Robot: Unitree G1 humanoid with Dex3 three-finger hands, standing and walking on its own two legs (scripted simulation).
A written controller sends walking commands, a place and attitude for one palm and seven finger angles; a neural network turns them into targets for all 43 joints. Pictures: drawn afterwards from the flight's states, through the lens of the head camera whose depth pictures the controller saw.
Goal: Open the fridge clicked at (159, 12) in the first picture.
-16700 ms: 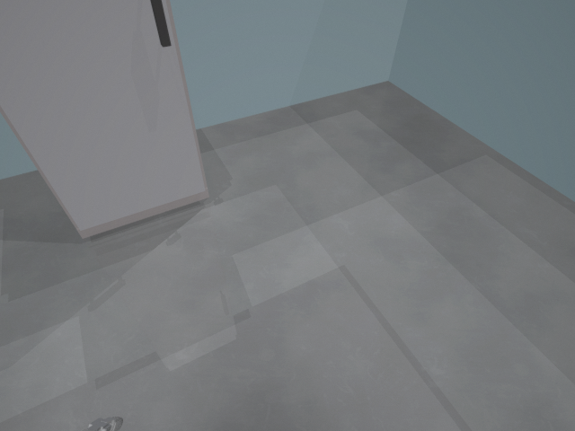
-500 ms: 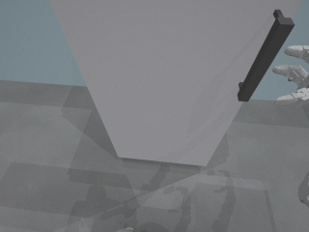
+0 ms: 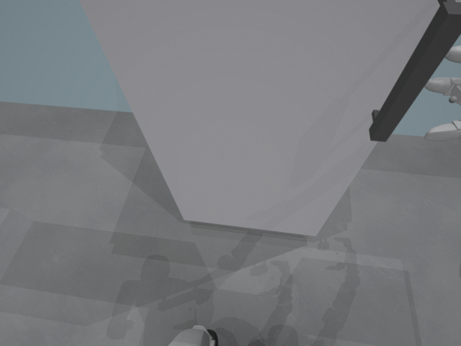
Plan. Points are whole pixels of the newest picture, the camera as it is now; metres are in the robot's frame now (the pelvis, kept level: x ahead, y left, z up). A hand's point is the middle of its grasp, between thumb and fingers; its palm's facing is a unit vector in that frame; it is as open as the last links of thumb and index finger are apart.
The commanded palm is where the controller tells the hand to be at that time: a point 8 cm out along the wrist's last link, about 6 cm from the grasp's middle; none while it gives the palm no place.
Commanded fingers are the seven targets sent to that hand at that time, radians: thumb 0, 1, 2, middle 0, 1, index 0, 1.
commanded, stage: feel for the door with the fingertips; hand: right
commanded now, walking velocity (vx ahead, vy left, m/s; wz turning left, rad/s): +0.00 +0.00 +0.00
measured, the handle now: (405, 76) +0.54 -0.18 +0.16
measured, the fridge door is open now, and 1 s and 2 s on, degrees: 0 0 0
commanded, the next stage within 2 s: slide the fingers in behind the handle in 0.52 s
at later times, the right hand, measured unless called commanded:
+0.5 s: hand (421, 95) +0.49 -0.19 +0.17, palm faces -0.07 +1.00 +0.01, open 14.0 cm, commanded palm +0.47 -0.24 +0.16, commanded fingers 0.00 0.50 -0.30 0.30 1.20 0.30 1.20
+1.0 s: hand (421, 96) +0.49 -0.19 +0.17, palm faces -0.06 +1.00 -0.01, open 14.0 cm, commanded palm +0.47 -0.24 +0.16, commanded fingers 0.00 0.50 -0.30 0.30 1.20 0.30 1.20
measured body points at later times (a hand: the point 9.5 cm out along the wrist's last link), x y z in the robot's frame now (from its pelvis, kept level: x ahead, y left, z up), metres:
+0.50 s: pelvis +0.01 +0.00 +0.00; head +0.07 +0.00 +0.45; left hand +0.08 +0.27 -0.11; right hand +0.48 -0.24 +0.17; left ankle +0.02 +0.14 -0.72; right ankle -0.03 -0.11 -0.72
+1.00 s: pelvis -0.01 +0.01 +0.00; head +0.07 +0.01 +0.44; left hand -0.01 +0.29 -0.11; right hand +0.48 -0.24 +0.17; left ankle +0.02 +0.14 -0.72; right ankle -0.03 -0.11 -0.72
